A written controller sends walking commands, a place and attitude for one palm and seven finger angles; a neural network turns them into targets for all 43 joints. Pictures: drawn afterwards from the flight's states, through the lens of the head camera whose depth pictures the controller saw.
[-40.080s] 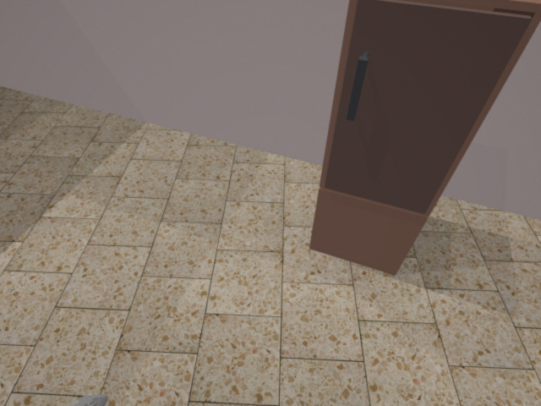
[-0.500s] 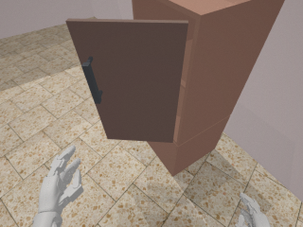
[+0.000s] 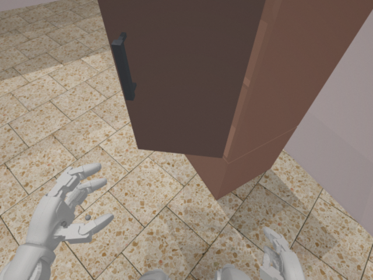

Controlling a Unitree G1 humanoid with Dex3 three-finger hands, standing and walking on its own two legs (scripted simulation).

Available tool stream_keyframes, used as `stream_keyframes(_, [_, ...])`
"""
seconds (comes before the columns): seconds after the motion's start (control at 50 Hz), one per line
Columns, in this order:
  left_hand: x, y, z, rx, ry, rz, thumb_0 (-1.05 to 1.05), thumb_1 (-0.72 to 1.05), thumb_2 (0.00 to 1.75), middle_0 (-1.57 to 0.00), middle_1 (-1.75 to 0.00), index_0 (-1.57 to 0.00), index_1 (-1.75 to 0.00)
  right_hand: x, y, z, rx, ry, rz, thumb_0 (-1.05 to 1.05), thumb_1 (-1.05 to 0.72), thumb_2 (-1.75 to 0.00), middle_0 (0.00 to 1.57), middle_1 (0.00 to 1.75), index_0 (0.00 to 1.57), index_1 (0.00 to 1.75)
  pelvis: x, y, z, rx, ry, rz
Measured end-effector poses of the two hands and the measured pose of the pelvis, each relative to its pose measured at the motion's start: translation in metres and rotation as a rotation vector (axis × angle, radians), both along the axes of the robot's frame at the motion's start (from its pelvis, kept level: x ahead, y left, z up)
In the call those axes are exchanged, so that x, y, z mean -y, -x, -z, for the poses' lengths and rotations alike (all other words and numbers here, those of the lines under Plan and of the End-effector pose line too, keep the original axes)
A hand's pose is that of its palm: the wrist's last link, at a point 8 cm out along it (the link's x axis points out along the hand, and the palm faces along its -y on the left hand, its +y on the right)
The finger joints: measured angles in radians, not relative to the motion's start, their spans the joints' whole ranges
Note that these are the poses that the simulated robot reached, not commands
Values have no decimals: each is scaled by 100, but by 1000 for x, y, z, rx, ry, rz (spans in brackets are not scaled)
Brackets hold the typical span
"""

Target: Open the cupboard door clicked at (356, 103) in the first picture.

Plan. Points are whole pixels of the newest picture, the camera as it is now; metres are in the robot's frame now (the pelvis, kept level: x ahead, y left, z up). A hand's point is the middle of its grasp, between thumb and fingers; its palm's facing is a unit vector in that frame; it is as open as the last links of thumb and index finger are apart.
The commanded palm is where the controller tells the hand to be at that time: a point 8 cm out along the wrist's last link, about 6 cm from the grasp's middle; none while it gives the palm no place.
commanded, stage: raise the hand with hooked fingers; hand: left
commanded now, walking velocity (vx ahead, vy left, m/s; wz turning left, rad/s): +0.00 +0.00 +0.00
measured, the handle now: (126, 68) +0.57 +0.19 +0.12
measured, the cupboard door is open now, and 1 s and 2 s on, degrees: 53 53 53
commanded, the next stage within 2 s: move the hooked fingers beside the handle in 1.36 s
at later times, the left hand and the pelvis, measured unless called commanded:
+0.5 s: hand (58, 179) +0.27 +0.25 +0.11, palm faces -0.01 -1.00 -0.06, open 13.4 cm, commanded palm +0.24 +0.30 +0.11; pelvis +0.02 +0.01 +0.03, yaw +0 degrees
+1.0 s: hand (45, 138) +0.32 +0.28 +0.15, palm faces -0.03 -1.00 -0.04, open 14.0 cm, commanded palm +0.29 +0.32 +0.14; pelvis +0.02 +0.00 +0.04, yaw -1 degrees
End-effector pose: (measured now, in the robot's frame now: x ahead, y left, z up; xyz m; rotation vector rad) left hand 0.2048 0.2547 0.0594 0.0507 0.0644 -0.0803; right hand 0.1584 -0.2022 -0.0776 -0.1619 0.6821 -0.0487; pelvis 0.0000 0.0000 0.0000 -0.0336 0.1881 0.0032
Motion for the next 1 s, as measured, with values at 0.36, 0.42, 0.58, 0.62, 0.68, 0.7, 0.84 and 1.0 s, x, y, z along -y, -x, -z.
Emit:
stream_keyframes(0.36, [-35, -28, -32, 52, -20, -56, 0, -18, 44, -28, -100, -28, -99, 44, 4, -41, 53, 154, 62, 2, -91, -90, 20, 30, 20, 30, -12, -10, -20, 48, -3, 9])
stream_keyframes(0.42, [-41, -34, -40, 64, -18, -64, 0, -25, 41, -29, -105, -29, -104, 40, -8, -48, 83, 149, 47, 2, -91, -90, 20, 30, 20, 30, -11, -12, -24, 59, -2, 6])
stream_keyframes(0.58, [-57, -53, -57, 59, -4, -73, -1, -42, 34, -30, -115, -30, -114, 23, -26, -54, 106, 109, 4, 2, -91, -90, 20, 30, 20, 30, -9, -17, -32, 83, -3, 2])
stream_keyframes(0.62, [-61, -57, -61, 57, -1, -77, -1, -44, 33, -30, -117, -30, -116, 21, -27, -54, 99, 101, -2, 2, -91, -90, 20, 30, 20, 30, -8, -18, -33, 86, -3, 2])
stream_keyframes(0.68, [-65, -64, -67, 59, 2, -77, -1, -47, 31, -30, -118, -30, -118, 20, -25, -52, 82, 96, -6, 2, -91, -90, 20, 30, 20, 30, -7, -19, -35, 91, -4, 2])
stream_keyframes(0.7, [-66, -66, -69, 60, 2, -76, -1, -48, 31, -30, -119, -30, -118, 20, -24, -51, 74, 96, -5, 2, -91, -90, 20, 30, 20, 30, -7, -19, -36, 91, -4, 3])
stream_keyframes(0.84, [-74, -84, -81, 63, 4, -73, -1, -50, 30, -31, -120, -30, -119, 30, -10, -47, 17, 111, 21, 2, -91, -90, 20, 30, 20, 30, -6, -20, -40, 97, -7, 8])
stream_keyframes(1.0, [-75, -99, -92, 72, 16, -53, -1, -50, 30, -30, -120, -30, -120, 44, 3, -48, -14, 125, 59, 2, -91, -90, 20, 30, 20, 30, -4, -23, -43, 95, -14, 19])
